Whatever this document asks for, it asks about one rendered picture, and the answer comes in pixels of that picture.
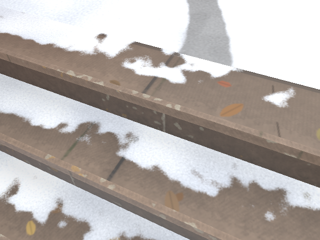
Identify stairs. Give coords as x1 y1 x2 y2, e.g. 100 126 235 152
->
0 58 320 240

